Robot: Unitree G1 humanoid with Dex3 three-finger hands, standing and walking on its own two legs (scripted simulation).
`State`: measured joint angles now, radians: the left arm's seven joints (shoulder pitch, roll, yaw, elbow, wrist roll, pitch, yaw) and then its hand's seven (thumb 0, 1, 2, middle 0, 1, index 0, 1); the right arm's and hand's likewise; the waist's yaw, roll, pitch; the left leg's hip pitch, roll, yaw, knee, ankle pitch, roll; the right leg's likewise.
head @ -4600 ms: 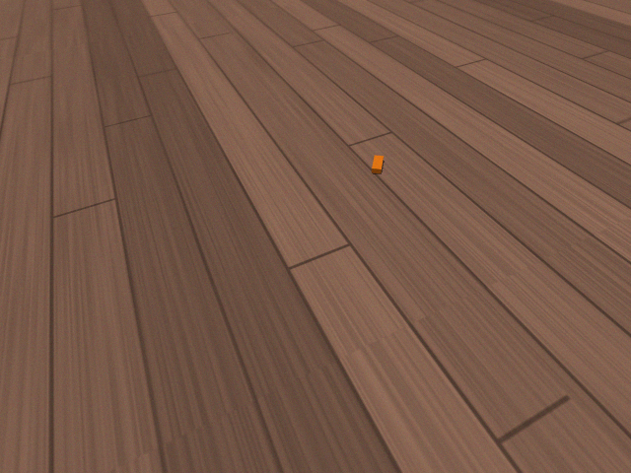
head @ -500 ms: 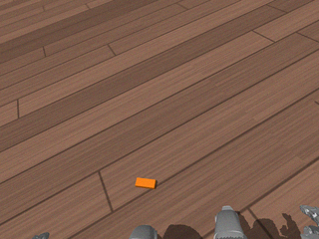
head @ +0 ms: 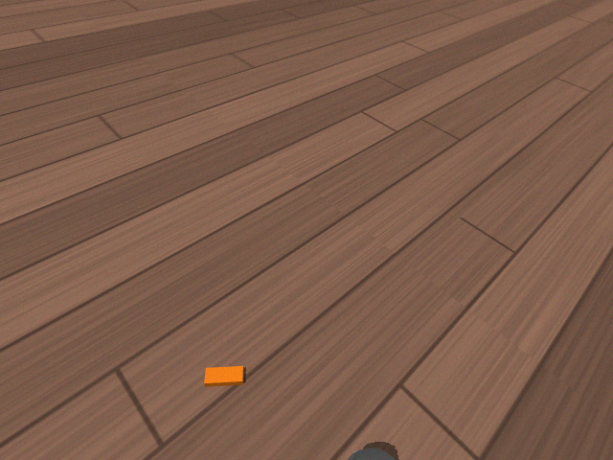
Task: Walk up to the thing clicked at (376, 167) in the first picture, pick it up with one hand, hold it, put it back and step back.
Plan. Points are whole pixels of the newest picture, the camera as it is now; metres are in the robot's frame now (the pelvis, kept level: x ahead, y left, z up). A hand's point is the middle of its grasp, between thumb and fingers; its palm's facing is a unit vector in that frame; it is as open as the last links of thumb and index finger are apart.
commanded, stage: walk up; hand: left
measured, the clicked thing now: (224, 376) +0.52 +0.22 -0.76
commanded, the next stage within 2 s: none
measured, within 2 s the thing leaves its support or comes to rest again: neither
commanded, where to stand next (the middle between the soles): +0.15 -0.03 m, yaw +2 degrees
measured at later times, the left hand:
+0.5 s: hand out of the picture +0.13 +0.18 -0.13, palm faces -0.08 -0.89 -0.45, open 7.4 cm
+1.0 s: hand (184, 456) +0.18 +0.19 -0.17, palm faces +0.00 -0.93 -0.36, open 7.4 cm
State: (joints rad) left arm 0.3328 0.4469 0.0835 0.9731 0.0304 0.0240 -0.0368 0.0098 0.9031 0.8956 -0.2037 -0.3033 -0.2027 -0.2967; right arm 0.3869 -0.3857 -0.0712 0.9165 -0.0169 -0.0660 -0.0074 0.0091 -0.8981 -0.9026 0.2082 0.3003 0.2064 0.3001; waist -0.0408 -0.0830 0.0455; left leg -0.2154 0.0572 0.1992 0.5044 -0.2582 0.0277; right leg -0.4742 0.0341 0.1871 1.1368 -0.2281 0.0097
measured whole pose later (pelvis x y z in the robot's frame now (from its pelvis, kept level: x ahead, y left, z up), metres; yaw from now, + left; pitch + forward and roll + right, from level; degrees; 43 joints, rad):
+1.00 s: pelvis +0.07 -0.07 -0.02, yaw +0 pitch -2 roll +0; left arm 0.07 0.37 0.03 1.01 0.00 -0.01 0.02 0.01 0.90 0.90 -0.20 -0.30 -0.20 -0.30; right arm 0.11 -0.38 -0.03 1.00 -0.01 0.01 0.00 0.01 -0.90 -0.90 0.20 0.30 0.20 0.30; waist 0.00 -0.01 0.12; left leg -0.31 0.03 0.00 0.66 -0.33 -0.01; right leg -0.28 0.00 -0.05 0.65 -0.35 -0.02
